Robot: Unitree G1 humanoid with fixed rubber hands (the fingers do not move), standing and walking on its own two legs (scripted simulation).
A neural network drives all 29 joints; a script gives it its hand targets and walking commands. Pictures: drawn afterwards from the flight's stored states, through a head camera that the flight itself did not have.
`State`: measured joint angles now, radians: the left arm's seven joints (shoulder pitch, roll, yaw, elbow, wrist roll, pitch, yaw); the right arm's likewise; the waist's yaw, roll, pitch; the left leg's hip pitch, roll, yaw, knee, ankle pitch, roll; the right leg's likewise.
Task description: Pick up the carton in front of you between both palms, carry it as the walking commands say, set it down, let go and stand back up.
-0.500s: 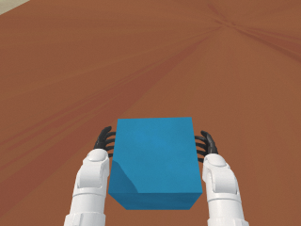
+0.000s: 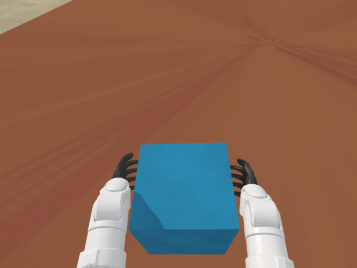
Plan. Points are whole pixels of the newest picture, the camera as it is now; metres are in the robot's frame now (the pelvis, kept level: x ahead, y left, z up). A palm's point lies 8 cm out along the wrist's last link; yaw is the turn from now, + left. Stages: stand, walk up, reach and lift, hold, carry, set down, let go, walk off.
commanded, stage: carry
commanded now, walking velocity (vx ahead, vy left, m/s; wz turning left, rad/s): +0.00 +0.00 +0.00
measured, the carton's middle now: (184, 202) +0.31 +0.00 -0.04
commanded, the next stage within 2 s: hold in 0.78 s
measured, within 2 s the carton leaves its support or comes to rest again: neither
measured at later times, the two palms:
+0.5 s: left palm (114, 194) +0.27 +0.16 +0.05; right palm (247, 201) +0.27 -0.14 +0.04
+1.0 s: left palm (90, 211) +0.23 +0.19 +0.05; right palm (230, 199) +0.27 -0.10 +0.05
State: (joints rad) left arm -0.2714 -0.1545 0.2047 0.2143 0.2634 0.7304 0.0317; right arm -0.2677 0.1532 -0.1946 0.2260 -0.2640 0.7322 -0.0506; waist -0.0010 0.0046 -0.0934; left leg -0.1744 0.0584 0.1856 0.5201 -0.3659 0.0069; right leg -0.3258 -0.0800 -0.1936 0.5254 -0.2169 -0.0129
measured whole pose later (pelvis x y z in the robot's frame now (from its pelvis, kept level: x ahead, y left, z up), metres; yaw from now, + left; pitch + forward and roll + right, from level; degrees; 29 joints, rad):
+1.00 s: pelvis -0.04 +0.00 +0.01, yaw +8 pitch -6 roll +0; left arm -0.28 -0.16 0.23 0.25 0.28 0.69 0.01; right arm -0.25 0.15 -0.19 0.21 -0.28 0.72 -0.02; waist 0.01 0.01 0.05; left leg -0.05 -0.01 0.06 0.39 -0.23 0.03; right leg -0.13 -0.03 0.01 0.36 -0.12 0.03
